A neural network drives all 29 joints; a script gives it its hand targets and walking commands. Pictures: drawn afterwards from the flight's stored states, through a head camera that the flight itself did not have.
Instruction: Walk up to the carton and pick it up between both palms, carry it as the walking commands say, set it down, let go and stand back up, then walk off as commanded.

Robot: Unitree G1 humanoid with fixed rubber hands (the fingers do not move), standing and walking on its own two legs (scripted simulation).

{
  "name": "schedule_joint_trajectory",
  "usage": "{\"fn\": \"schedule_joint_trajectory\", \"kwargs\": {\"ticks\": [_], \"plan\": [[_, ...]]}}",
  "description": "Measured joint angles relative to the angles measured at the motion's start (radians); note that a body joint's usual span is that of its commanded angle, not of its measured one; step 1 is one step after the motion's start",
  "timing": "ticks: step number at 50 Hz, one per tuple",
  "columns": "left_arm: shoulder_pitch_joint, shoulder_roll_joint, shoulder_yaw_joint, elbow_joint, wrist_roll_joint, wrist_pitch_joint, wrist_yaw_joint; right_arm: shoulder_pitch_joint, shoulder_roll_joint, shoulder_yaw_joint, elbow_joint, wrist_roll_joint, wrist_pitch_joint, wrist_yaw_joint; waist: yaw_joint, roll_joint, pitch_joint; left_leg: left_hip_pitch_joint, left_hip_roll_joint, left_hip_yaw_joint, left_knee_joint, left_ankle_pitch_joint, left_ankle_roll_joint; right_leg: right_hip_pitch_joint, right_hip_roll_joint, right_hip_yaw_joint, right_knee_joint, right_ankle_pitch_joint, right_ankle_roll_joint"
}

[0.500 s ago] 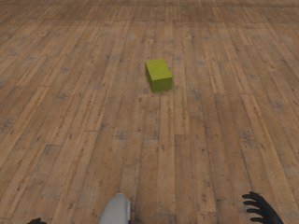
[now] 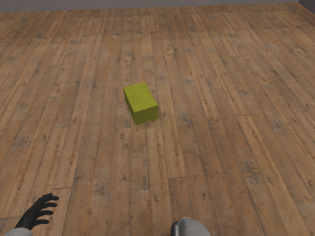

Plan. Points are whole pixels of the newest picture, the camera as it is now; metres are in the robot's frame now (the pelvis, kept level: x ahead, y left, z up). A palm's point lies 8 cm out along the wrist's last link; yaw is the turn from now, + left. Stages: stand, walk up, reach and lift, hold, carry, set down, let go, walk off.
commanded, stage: walk up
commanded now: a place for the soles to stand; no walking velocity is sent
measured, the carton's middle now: (140, 102) +1.15 +0.09 -0.67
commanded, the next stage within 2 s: none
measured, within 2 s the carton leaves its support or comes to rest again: neither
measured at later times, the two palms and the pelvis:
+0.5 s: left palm (21, 203) +0.22 +0.37 -0.08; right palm (228, 121) +0.45 -0.26 -0.04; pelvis +0.25 +0.03 +0.00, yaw +2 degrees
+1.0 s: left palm (64, 99) +0.57 +0.32 -0.03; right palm (228, 97) +0.59 -0.31 -0.07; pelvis +0.49 -0.01 +0.02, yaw +4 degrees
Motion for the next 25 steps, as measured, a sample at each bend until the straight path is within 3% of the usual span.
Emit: {"fn": "schedule_joint_trajectory", "kwargs": {"ticks": [1,3,5,9,14,20,21,23,25], "plan": [[-0.012,0.009,0.005,-0.012,0.004,-0.008,0.012,0.009,0.0,-0.003,0.008,-0.002,0.008,0.0,0.004,0.001,-0.002,-0.049,0.003,-0.024,0.141,-0.036,0.013,-0.004,0.003,-0.005,0.023,0.05,-0.009],[-0.03,-0.007,0.002,-0.01,0.001,-0.013,0.039,-0.016,-0.002,-0.01,0.029,0.01,0.036,-0.004,0.005,0.033,0.013,-0.166,-0.023,-0.116,0.418,-0.045,0.024,0.006,0.015,-0.031,0.09,0.031,-0.01],[-0.017,-0.021,-0.009,-0.002,0.003,-0.014,0.056,-0.051,0.007,-0.011,0.03,0.018,0.048,-0.004,0.004,0.055,0.015,-0.267,-0.036,-0.135,0.52,-0.007,0.02,0.056,0.019,-0.05,0.067,-0.004,-0.012],[0.048,-0.028,-0.018,0.019,0.002,-0.019,0.06,-0.101,0.034,0.001,0.0,0.004,0.035,0.016,0.038,0.057,0.005,-0.394,-0.009,-0.094,0.417,0.091,0.001,0.173,0.017,-0.056,-0.059,-0.002,-0.01],[0.143,-0.01,-0.008,0.057,0.0,-0.027,0.047,-0.166,0.044,0.012,-0.044,-0.001,0.035,0.04,0.095,0.038,-0.004,-0.444,0.019,-0.072,0.16,0.262,0.002,0.291,0.01,-0.048,-0.174,-0.017,0.003],[0.219,0.003,-0.002,0.105,-0.005,-0.011,0.036,-0.253,0.028,-0.001,-0.06,-0.002,0.026,0.034,0.143,0.03,0.006,-0.355,-0.021,-0.044,-0.05,0.319,0.021,0.394,-0.008,-0.053,-0.177,-0.114,0.056],[0.231,0.006,-0.002,0.108,-0.007,-0.006,0.037,-0.264,0.023,-0.002,-0.061,-0.007,0.02,0.028,0.149,0.025,0.008,-0.319,-0.036,-0.034,-0.087,0.305,0.03,0.401,-0.017,-0.051,-0.149,-0.146,0.065],[0.264,0.002,-0.004,0.109,-0.011,0.004,0.041,-0.28,-0.003,-0.003,-0.074,-0.018,0.0,0.01,0.153,0.037,0.001,-0.264,-0.043,-0.039,-0.113,0.285,0.052,0.346,-0.027,-0.038,0.035,-0.226,0.049],[0.241,0.001,-0.001,0.133,-0.02,0.024,0.043,-0.303,0.016,0.0,-0.069,-0.01,0.0,-0.015,0.141,0.007,0.02,-0.268,-0.056,-0.027,-0.031,0.259,0.026,0.225,-0.008,0.058,0.324,-0.258,0.038]]}}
